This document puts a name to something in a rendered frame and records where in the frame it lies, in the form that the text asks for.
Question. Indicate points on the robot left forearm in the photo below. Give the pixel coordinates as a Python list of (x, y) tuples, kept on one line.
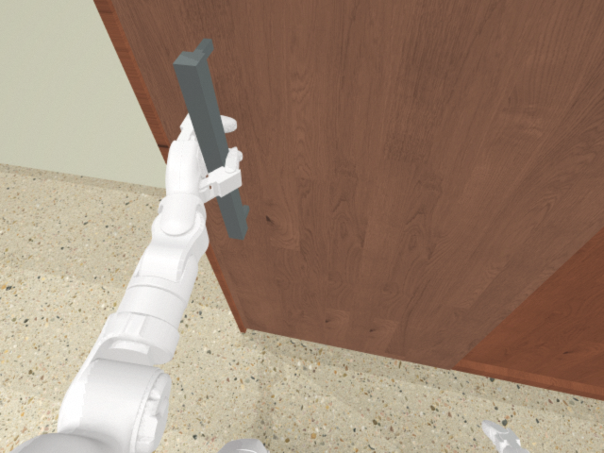
[(144, 328)]

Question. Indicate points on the handle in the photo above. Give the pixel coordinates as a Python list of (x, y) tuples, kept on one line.
[(193, 75)]

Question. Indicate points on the robot right hand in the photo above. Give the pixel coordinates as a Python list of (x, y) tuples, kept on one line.
[(504, 440)]

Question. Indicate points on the robot left upper arm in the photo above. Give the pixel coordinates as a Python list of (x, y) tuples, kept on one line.
[(115, 407)]

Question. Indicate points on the robot left hand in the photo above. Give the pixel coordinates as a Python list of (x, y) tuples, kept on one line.
[(186, 167)]

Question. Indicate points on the wardrobe door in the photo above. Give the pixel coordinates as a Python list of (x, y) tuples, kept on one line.
[(414, 169), (558, 331)]

